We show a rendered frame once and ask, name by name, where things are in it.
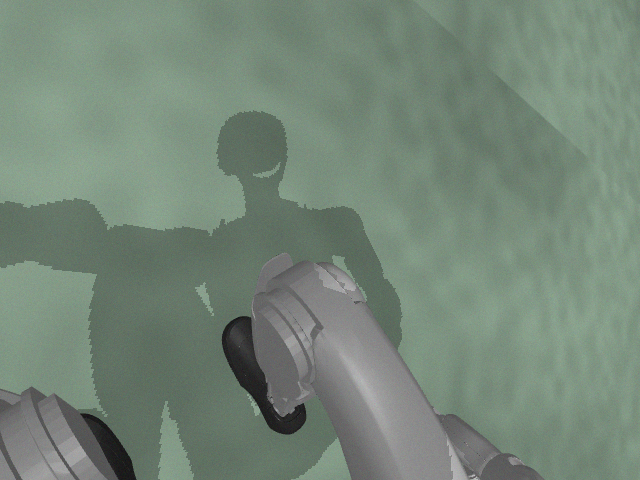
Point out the right robot foot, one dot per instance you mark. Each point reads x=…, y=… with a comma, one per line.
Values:
x=237, y=342

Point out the left robot foot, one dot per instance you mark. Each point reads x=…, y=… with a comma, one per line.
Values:
x=115, y=453

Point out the right robot arm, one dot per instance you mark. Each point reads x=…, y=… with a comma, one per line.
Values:
x=507, y=466

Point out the right robot hand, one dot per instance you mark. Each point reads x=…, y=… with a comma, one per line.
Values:
x=473, y=449

